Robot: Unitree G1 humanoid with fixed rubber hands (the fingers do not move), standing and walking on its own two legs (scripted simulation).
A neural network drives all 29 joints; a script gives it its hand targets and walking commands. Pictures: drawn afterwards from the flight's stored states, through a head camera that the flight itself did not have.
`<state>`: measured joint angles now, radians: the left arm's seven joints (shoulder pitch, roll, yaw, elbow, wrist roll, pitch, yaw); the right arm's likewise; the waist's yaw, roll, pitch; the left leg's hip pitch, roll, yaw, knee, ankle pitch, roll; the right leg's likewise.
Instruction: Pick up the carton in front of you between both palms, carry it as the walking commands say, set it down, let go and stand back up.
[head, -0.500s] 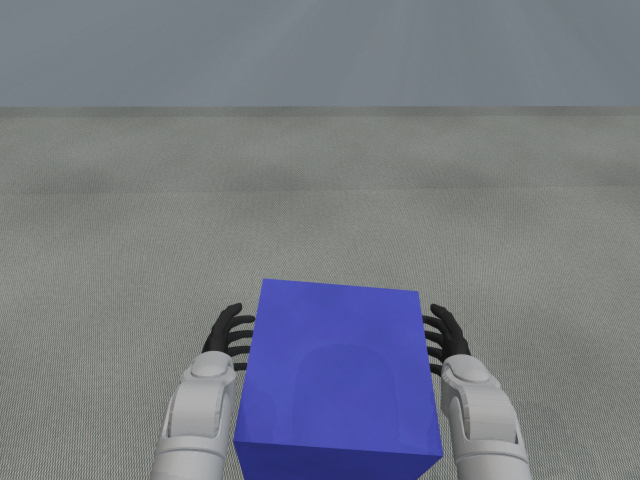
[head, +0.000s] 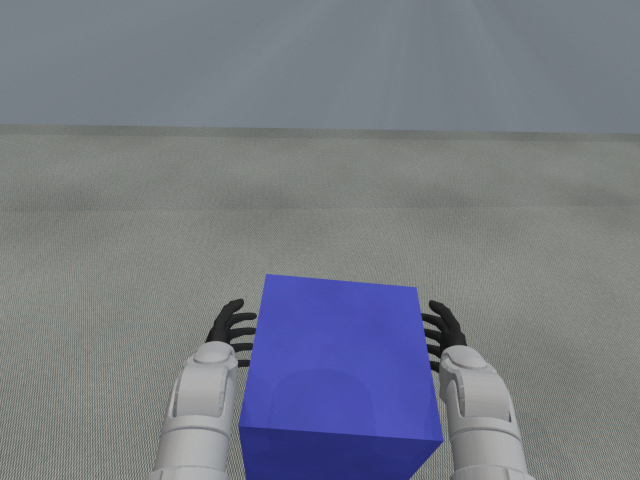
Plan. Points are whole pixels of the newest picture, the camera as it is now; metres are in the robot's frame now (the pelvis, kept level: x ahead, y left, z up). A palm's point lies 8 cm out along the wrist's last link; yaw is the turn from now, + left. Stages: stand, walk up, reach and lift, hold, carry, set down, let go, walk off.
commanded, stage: hold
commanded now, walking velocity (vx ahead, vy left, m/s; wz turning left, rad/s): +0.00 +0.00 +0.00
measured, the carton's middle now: (330, 390) +0.28 +0.00 -0.04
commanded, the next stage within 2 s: set down in 0.04 s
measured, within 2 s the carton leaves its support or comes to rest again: neither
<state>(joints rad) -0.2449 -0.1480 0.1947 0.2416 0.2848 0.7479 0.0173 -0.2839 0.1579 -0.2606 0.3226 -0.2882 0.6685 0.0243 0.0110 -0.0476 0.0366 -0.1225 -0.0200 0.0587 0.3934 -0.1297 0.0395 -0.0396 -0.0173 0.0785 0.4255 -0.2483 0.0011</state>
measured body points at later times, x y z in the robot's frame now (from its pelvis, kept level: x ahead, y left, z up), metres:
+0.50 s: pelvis -0.01 -0.02 -0.03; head +0.08 +0.01 +0.41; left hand +0.34 +0.16 -0.07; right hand +0.35 -0.14 -0.05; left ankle +0.07 +0.09 -0.74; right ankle +0.01 -0.15 -0.74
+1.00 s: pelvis -0.04 -0.03 -0.16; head +0.17 +0.01 +0.23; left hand +0.38 +0.17 -0.25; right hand +0.38 -0.14 -0.23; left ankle +0.07 +0.10 -0.74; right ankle +0.01 -0.15 -0.74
